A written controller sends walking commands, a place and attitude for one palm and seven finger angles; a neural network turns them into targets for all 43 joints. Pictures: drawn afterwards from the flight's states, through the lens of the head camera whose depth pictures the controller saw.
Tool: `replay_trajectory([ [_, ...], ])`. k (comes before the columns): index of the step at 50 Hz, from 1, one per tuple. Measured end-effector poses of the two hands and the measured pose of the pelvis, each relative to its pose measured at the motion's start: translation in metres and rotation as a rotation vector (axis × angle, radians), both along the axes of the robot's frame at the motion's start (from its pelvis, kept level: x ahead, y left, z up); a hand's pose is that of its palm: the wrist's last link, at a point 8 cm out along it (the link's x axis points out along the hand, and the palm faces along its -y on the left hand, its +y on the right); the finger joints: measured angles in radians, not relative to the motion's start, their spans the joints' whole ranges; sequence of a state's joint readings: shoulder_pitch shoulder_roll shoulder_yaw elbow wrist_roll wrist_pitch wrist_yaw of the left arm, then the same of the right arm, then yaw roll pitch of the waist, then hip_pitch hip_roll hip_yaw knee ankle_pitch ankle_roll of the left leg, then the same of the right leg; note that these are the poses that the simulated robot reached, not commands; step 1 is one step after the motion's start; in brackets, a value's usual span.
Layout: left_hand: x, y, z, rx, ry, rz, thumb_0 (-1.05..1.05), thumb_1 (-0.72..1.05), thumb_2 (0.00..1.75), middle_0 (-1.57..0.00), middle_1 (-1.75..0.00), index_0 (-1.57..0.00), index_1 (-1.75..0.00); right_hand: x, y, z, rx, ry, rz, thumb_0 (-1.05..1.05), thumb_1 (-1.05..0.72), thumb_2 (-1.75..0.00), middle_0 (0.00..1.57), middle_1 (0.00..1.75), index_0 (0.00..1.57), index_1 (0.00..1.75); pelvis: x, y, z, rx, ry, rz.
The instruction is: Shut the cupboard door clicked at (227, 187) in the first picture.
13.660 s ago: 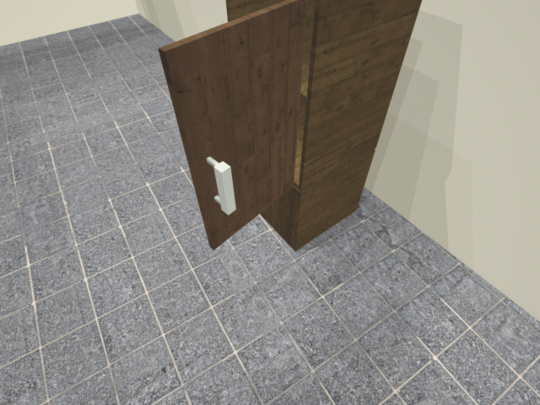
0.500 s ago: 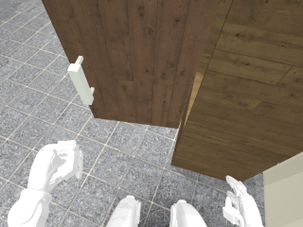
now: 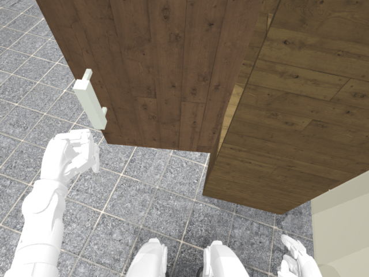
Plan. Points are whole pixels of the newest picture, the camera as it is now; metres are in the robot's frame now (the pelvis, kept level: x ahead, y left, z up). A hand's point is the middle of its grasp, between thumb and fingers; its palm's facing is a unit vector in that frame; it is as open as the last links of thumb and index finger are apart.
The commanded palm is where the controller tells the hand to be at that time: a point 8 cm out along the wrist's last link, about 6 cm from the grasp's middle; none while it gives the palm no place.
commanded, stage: bring the fist close to the handle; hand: left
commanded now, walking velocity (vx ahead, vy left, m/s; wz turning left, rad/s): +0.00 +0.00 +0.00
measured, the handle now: (94, 100) +0.50 +0.24 +0.03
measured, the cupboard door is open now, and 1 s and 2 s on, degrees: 99 99 78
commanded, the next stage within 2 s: push the door shut along its arc in 0.70 s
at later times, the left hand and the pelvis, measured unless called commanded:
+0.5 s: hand (98, 131) +0.41 +0.21 +0.04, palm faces -0.07 -1.00 -0.03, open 3.1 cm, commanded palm +0.38 +0.26 +0.04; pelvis +0.00 +0.00 +0.00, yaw -1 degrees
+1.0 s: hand (100, 128) +0.42 +0.20 +0.04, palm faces -0.10 -0.99 -0.04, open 3.1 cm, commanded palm +0.41 +0.25 +0.04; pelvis +0.00 +0.00 +0.00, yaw +0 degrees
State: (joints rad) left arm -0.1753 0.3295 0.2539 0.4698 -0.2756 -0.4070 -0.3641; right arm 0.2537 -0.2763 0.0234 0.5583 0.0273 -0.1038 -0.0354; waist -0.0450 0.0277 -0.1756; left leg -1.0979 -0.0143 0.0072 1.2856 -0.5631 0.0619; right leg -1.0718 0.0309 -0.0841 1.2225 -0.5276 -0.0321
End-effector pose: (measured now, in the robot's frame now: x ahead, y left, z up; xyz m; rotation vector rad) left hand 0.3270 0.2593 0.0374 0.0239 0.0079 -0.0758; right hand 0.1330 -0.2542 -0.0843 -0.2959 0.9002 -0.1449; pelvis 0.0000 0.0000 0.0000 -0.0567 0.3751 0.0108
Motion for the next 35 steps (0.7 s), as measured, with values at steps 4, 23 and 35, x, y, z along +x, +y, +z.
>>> replay_trajectory([
  [4, 0.014, 0.002, 0.001, 0.0, 0.0, 0.006, 0.02, 0.9, 0.9, -1.3, -1.5, -1.3, -1.5, -0.006, 0.002, -0.002, 0.003, 0.028, -0.01, 0.01, -0.9, -0.9, 0.2, 0.3, 0.2, 0.3, 0.0, 0.002, 0.001, -0.001, 0.004, -0.001],
  [23, 0.066, 0.003, 0.004, 0.003, 0.002, 0.008, 0.02, 0.9, 0.9, -1.3, -1.5, -1.3, -1.5, -0.049, -0.004, -0.012, 0.011, 0.192, -0.083, 0.01, -0.9, -0.9, 0.2, 0.3, 0.2, 0.3, -0.001, 0.002, 0.002, 0.001, 0.028, -0.012],
  [35, 0.058, 0.007, 0.0, 0.009, -0.007, 0.024, 0.02, 0.9, 0.9, -1.3, -1.5, -1.3, -1.5, -0.05, -0.009, -0.012, 0.001, 0.214, -0.084, 0.01, -0.9, -0.9, 0.2, 0.3, 0.2, 0.3, 0.0, -0.001, 0.003, 0.003, 0.026, -0.011],
])
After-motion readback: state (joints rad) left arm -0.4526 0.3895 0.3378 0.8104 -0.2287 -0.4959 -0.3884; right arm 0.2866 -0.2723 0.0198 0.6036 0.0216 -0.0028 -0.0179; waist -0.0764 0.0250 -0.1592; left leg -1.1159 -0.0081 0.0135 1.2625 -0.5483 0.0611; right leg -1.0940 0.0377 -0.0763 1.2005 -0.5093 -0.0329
